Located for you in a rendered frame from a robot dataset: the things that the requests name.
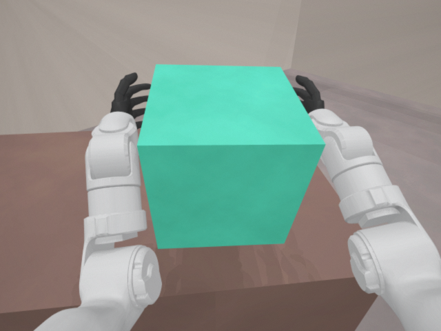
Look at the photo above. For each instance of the carton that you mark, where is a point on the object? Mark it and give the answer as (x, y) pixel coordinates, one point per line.
(227, 154)

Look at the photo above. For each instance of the pedestal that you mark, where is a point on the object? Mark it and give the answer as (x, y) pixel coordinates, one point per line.
(304, 284)

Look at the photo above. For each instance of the robot left hand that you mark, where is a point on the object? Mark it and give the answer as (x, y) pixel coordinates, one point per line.
(122, 97)

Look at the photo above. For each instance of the robot right forearm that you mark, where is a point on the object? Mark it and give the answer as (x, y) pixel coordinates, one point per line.
(366, 194)

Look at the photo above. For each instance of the robot right hand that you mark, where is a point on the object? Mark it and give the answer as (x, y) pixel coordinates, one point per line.
(311, 95)

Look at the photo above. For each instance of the robot left upper arm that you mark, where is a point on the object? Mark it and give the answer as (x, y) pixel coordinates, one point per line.
(117, 284)

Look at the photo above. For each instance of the robot right upper arm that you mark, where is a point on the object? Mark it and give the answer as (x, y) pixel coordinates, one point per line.
(397, 262)

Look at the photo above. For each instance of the robot left forearm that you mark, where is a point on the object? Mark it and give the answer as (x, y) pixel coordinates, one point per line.
(113, 180)

